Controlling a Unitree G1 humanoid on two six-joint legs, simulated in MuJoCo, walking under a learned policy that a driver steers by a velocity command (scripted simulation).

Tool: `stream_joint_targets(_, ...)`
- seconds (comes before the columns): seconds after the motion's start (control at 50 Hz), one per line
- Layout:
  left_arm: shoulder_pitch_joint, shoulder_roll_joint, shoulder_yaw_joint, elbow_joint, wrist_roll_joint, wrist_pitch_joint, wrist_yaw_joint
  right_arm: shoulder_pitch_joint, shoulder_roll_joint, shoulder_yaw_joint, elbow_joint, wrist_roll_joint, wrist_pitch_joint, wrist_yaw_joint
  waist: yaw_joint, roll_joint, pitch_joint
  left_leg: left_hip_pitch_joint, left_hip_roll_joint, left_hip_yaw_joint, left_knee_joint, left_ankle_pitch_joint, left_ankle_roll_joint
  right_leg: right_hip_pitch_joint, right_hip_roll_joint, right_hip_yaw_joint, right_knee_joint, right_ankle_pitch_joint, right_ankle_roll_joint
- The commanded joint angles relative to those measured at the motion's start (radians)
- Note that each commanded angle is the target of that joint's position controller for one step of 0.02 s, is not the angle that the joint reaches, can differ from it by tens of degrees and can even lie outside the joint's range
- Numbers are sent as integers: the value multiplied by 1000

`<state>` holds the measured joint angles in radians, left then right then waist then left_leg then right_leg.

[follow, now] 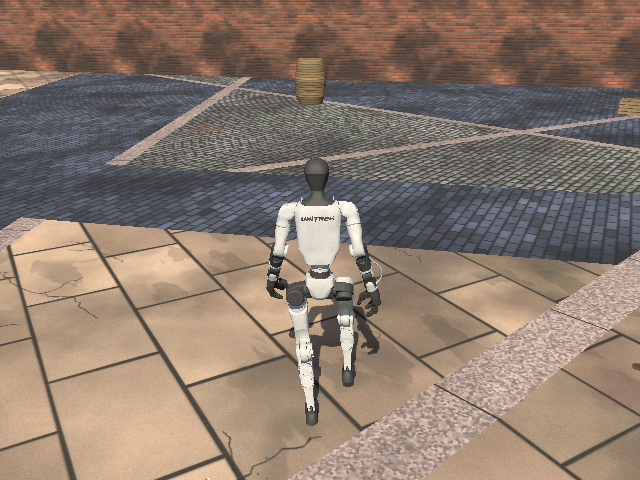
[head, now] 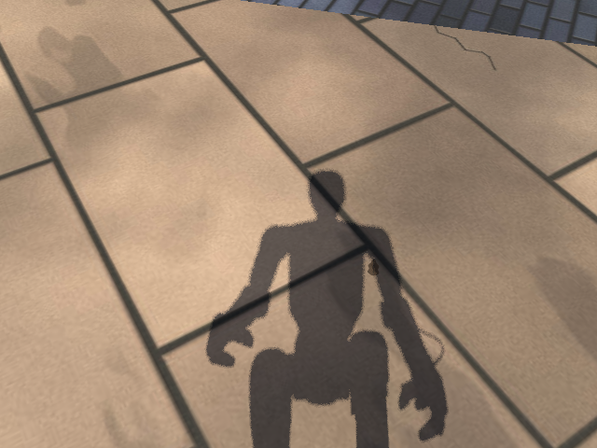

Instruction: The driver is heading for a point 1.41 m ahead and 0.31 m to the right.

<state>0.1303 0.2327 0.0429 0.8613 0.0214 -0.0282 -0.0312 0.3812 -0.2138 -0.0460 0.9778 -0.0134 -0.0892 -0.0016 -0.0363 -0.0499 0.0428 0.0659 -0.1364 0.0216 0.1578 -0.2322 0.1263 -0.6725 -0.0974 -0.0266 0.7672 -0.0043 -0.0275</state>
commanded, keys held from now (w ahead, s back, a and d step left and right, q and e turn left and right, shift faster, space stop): e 0.72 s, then no key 0.12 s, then q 0.16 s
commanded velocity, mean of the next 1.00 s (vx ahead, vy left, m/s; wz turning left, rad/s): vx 0.09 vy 0.00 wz -0.41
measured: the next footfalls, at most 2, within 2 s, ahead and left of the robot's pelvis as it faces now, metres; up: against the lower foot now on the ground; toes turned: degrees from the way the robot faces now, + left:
right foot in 0.14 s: +0.24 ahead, -0.09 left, +0.00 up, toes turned -7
left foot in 0.74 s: +0.27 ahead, +0.09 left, +0.00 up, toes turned -30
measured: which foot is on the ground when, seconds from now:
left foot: down 0.00-0.12, up 0.14-0.72, down 0.74-1.00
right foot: up 0.00-0.12, down 0.14-0.74, up 0.76-1.00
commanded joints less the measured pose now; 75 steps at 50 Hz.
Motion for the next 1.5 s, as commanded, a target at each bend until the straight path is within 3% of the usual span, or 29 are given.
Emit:
stream_joint_targets(0.02, -105, 23, -9, -77, -2, -20, -1, 73, -103, -7, -7, -8, -7, -19, -24, 101, 49, -30, 266, 24, 39, 835, -33, 70, 74, -69, -120, 43, -24)
stream_joint_targets(0.08, 7, 63, 0, -48, 8, -30, 9, 38, -137, -9, -8, -7, -7, -44, 29, 149, -22, 32, 284, 47, 231, 1160, -62, 214, 161, -116, -168, -60, -63)
stream_joint_targets(0.12, 234, 113, 22, 16, 14, -44, 20, -14, -174, -21, -22, -4, 1, -57, 132, 157, -110, 3, 295, 39, 530, 1123, -74, 407, 175, -74, -279, -38, -107)
stream_joint_targets(0.14, 345, 145, 35, 43, 28, -56, 25, -78, -186, -24, -50, 13, -1, -54, 208, 109, -163, -128, 238, 76, 809, 839, -86, 577, 100, 5, -369, 217, -156)
stream_joint_targets(0.16, 316, 250, 59, 32, 24, -53, 27, 19, -79, -4, -98, 19, -7, -46, 101, -151, -270, -477, 68, 105, 1174, -268, -122, 894, -211, 321, -187, 988, -297)
stream_joint_targets(0.18, 331, 252, 66, 19, -21, -43, 19, 74, -107, -10, -92, 22, 6, -41, 96, -84, -438, -609, 30, -55, 1358, -365, -126, 1002, -310, 549, -242, 1113, -441)
stream_joint_targets(0.2, 229, 219, 64, -16, -36, -30, 21, 20, -128, -9, -100, 4, 12, -37, 86, 19, -344, -649, 98, -96, 1347, -257, -123, 869, -272, 476, -314, 888, -424)
stream_joint_targets(0.22, 149, 156, 48, -37, -34, -16, 27, -45, -129, -10, -120, -7, 14, -30, 67, 62, -204, -666, 130, -87, 1278, -207, -126, 715, -212, 412, -375, 689, -380)
stream_joint_targets(0.26, 132, 105, 33, -35, -29, 0, 37, -83, -124, -14, -144, -26, 45, -23, 27, 95, -86, -614, 165, -79, 1142, -177, -142, 507, -117, 323, -448, 526, -304)
stream_joint_targets(0.32, 145, 159, 47, -38, -11, -1, 32, -46, -87, -6, -154, -23, 94, -25, 2, 40, -114, -541, 154, -57, 1037, -149, -164, 414, -60, 277, -457, 491, -268)
stream_joint_targets(0.5, 177, 197, 71, -88, -8, 44, 42, -236, -127, -16, -246, -13, 126, -35, 73, -59, -99, -661, 158, -97, 802, -92, -193, 476, -15, 452, -510, -194, -185)
stream_joint_targets(0.62, 173, 208, 81, -112, 5, 56, 36, -248, -132, -6, -278, 8, 103, -42, 83, -81, -99, -553, 102, -107, 625, -174, -157, 508, -19, 545, -459, -86, -189)
stream_joint_targets(0.7, 111, 207, 83, -134, -4, 67, 26, -136, -138, -2, -269, 22, 84, -52, 22, -84, -104, -328, 65, -95, 334, -128, -120, 449, 19, 585, -412, -6, -135)
stream_joint_targets(0.72, 90, 195, 80, -142, -15, 68, 28, -93, -152, -6, -260, 14, 77, -59, -4, -60, -96, -217, 92, -107, 174, -39, -110, 379, 62, 563, -379, -107, -87)
stream_joint_targets(0.76, 174, 110, 59, -164, -23, 58, 39, -202, -306, -29, -318, -10, 83, -64, 70, 267, -76, -132, 514, -552, 21, 44, 35, 118, 320, 206, -28, -557, 19)
stream_joint_targets(0.78, 148, 200, 77, -152, 15, 57, 41, -179, -286, -32, -305, -22, 89, -55, 53, 188, -64, -261, 541, -531, 70, 205, 124, 154, 250, 173, 175, -578, 32)
stream_joint_targets(0.8, 156, 202, 81, -141, 12, 59, 37, -199, -218, -15, -308, -13, 86, -45, 80, 148, -50, -298, 488, -457, 94, 291, 127, 191, 229, 186, 255, -533, 33)
stream_joint_targets(0.84, 184, 181, 75, -110, 7, 73, 27, -257, -169, -2, -319, -6, 82, -36, 103, 168, -37, -278, 349, -268, 128, 369, 58, 193, 229, 173, 344, -433, 45)
stream_joint_targets(0.92, 134, 112, 37, -98, -8, 87, 26, -169, -130, 21, -273, -4, 64, -29, 61, 189, -77, -169, 302, -215, 173, 579, 49, 252, 212, 178, 168, -409, 75)
stream_joint_targets(1.02, 43, 134, 22, -102, -26, 91, 58, -65, -250, -23, -225, -1, 85, -12, 1, 256, -64, -80, 300, -339, 225, 611, 62, 305, 186, 50, -106, -466, 74)
stream_joint_targets(1.1, 64, 133, 15, -96, -36, 67, 77, -86, -244, -39, -219, 3, 98, -7, 24, 223, -97, -77, 319, -437, 239, 616, 72, 365, 173, 71, -232, -416, 35)
stream_joint_targets(1.14, 120, 119, 9, -79, -29, 53, 83, -150, -235, -44, -229, 9, 108, -4, 68, 192, -110, -183, 281, -429, 267, 521, 30, 516, 165, 64, -400, -268, 8)
stream_joint_targets(1.16, 143, 143, 15, -74, -19, 45, 89, -167, -216, -41, -239, 14, 109, -3, 75, 157, -120, -302, 247, -410, 295, 387, -13, 640, 115, 95, -457, -200, -8)
stream_joint_targets(1.18, 180, 203, 25, -79, 6, 39, 94, -171, -159, -28, -261, 20, 109, 0, 85, 2, -146, -477, 168, -332, 419, 46, -62, 771, -66, 262, -529, -288, -63)
stream_joint_targets(1.2, 122, 288, 45, -88, 10, 46, 86, -162, -135, -24, -277, 21, 113, -6, 76, -219, -64, -641, -7, -91, 585, -313, -80, 700, -254, 455, -594, -302, -177)
stream_joint_targets(1.22, 114, 241, 41, -93, 20, 43, 77, -178, -206, -39, -268, -14, 120, -10, 80, -135, -4, -663, 92, -99, 770, -320, -79, 609, -297, 464, -615, -401, -228)
stream_joint_targets(1.26, 37, 145, 12, -115, 9, 32, 71, -135, -206, -51, -232, -18, 125, 14, 27, -73, 71, -689, 119, -114, 863, -187, -87, 565, -185, 350, -661, -541, -173)
stream_joint_targets(1.32, 94, 165, 17, -99, 5, -1, 70, -160, -186, -48, -234, -22, 120, 52, 50, -68, 69, -760, 136, -85, 897, -86, -119, 652, -134, 224, -669, -406, -150)
stream_joint_targets(1.5, 212, 200, 36, -43, 11, -45, 42, -356, -139, -26, -335, -20, 110, 97, 110, -62, 90, -730, 190, -7, 634, 4, -124, 674, -178, 32, -644, -210, -140)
